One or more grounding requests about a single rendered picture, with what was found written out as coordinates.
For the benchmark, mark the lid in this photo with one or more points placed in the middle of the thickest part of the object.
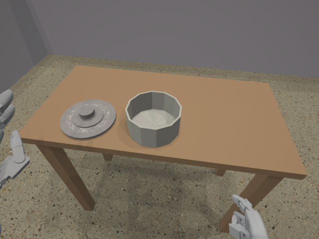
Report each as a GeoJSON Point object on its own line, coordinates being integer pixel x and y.
{"type": "Point", "coordinates": [77, 128]}

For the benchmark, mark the pot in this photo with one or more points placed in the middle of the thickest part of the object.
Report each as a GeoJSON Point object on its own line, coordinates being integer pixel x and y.
{"type": "Point", "coordinates": [153, 118]}

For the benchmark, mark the robot right hand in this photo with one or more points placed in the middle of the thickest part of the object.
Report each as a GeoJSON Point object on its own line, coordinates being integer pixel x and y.
{"type": "Point", "coordinates": [248, 226]}

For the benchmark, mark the table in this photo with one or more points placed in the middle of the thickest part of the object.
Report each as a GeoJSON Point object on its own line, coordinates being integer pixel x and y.
{"type": "Point", "coordinates": [225, 124]}

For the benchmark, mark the robot left hand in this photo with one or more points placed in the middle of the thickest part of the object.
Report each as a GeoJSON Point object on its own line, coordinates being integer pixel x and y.
{"type": "Point", "coordinates": [12, 165]}

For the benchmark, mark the knob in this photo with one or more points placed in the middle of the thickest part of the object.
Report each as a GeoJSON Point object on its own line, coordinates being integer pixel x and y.
{"type": "Point", "coordinates": [86, 112]}

